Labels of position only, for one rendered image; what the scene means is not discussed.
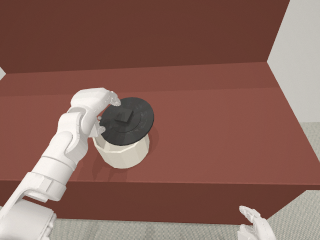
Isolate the lid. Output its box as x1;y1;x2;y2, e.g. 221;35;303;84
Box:
99;97;154;146

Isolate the robot left upper arm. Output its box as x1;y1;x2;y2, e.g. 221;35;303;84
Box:
0;198;57;240

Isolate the robot left hand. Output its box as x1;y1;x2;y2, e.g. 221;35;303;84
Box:
70;87;121;138

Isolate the robot right hand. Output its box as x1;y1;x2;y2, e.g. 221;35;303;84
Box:
237;205;277;240

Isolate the pot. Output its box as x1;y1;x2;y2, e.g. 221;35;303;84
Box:
92;121;150;169

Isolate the knob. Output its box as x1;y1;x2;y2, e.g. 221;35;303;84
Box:
114;107;134;124

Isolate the left robot forearm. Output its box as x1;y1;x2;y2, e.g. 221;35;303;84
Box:
0;104;97;224

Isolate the table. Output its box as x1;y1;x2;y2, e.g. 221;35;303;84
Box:
0;0;320;226

